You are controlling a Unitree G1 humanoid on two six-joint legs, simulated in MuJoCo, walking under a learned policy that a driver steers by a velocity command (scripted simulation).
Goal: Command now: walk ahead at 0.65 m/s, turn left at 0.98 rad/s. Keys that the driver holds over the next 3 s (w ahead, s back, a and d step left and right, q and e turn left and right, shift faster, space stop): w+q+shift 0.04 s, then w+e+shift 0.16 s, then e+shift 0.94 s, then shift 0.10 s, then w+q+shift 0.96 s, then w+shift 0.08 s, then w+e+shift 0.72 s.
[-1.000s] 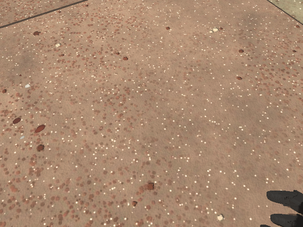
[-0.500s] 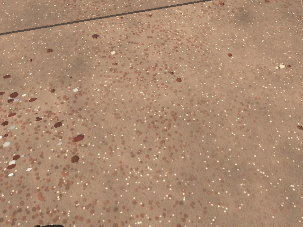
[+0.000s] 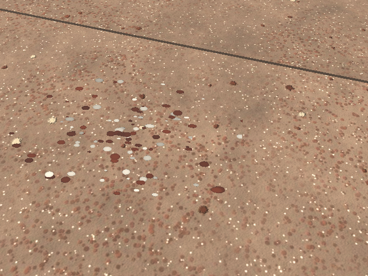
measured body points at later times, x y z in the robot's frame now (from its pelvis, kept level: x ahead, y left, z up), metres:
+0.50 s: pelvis +0.27 +0.10 -0.03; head +0.31 +0.10 +0.41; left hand +0.43 +0.36 -0.14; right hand +0.33 -0.19 -0.15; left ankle +0.07 +0.15 -0.72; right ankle +0.44 +0.06 -0.74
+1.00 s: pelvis +0.45 +0.16 -0.02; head +0.47 +0.15 +0.43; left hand +0.76 +0.33 -0.08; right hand +0.46 -0.17 -0.10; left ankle +0.58 +0.24 -0.75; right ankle +0.43 +0.06 -0.73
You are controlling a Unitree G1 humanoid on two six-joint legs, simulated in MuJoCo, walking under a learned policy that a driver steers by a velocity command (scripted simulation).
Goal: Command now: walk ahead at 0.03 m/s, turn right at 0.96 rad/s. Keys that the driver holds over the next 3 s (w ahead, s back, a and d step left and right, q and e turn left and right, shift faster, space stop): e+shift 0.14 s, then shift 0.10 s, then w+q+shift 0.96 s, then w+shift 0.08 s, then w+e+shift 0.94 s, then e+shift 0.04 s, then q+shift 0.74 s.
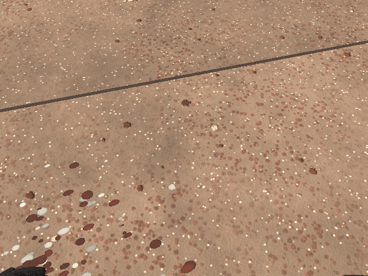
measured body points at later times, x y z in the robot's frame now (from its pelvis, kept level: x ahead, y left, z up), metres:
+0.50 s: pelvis +0.06 -0.02 +0.01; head +0.06 -0.05 +0.46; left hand +0.20 +0.22 -0.08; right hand +0.10 -0.31 -0.12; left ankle +0.12 +0.13 -0.66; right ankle -0.04 -0.10 -0.73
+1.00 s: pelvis +0.38 +0.02 -0.01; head +0.41 +0.01 +0.44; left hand +0.47 +0.29 -0.10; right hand +0.51 -0.26 -0.13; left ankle +0.38 +0.03 -0.73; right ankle +0.36 -0.16 -0.62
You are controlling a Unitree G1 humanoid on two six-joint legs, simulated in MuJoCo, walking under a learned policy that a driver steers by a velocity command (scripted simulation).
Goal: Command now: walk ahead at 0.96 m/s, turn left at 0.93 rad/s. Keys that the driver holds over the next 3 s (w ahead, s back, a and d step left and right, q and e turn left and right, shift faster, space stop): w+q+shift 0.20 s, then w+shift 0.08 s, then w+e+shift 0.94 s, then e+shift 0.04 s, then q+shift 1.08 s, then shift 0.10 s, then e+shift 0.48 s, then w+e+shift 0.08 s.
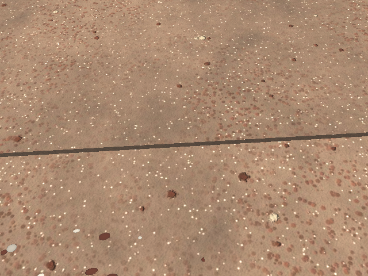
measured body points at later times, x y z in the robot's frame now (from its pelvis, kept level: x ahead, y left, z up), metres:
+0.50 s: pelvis +0.46 -0.01 +0.02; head +0.47 -0.01 +0.47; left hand +0.33 +0.25 -0.11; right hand +0.74 -0.19 -0.05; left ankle +0.46 +0.11 -0.66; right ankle +0.45 -0.14 -0.72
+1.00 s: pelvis +0.90 +0.08 -0.01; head +0.93 +0.07 +0.44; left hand +1.19 +0.29 -0.06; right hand +0.79 -0.20 -0.13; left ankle +0.70 +0.20 -0.72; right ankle +1.09 -0.02 -0.67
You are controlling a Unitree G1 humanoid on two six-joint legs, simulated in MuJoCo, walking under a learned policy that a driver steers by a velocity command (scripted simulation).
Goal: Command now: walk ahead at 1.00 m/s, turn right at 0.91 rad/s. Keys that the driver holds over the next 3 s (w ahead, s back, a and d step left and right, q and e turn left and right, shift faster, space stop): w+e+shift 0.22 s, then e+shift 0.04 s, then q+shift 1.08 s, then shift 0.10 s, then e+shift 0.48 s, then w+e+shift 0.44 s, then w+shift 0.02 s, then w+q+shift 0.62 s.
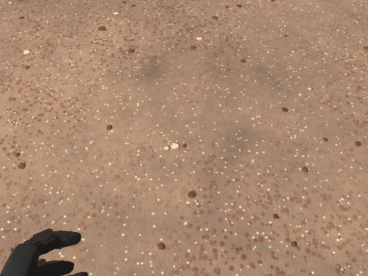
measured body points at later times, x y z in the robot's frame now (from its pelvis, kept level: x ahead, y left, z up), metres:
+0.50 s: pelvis +0.47 -0.02 -0.01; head +0.49 -0.03 +0.44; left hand +0.56 +0.26 -0.13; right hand +0.61 -0.32 -0.07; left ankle +0.67 -0.01 -0.72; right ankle +0.24 -0.03 -0.69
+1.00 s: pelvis +0.63 -0.07 +0.02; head +0.67 -0.05 +0.47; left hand +0.82 +0.22 -0.06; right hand +0.79 -0.37 -0.05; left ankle +0.68 -0.01 -0.72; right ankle +0.74 -0.22 -0.69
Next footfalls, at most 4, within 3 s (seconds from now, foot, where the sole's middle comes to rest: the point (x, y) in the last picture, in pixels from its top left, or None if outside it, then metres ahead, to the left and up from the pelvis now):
0.08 right None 0.27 -0.04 -0.75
0.48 left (185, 208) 0.71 -0.02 -0.75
1.08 right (224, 189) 0.79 -0.19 -0.75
1.54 left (165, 223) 0.66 0.05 -0.75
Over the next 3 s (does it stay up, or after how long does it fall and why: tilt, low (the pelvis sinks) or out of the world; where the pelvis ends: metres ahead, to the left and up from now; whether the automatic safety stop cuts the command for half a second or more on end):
stays up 1.43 -0.16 0.02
